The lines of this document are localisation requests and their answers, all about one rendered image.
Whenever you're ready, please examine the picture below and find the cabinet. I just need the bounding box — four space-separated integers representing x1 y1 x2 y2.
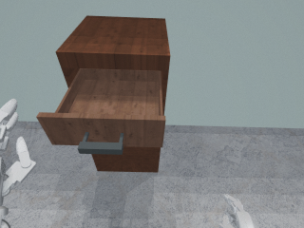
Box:
56 15 171 173

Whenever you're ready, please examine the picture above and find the drawer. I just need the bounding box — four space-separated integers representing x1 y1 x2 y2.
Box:
36 68 166 147

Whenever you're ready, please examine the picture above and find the handle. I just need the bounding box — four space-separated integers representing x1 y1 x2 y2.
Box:
77 132 124 155

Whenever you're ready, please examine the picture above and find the robot left forearm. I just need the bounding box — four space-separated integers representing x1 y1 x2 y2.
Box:
0 206 11 228

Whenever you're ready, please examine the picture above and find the robot right hand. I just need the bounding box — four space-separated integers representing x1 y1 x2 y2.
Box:
219 194 256 228

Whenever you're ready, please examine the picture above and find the robot left hand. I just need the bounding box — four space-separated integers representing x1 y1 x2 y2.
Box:
0 98 36 206

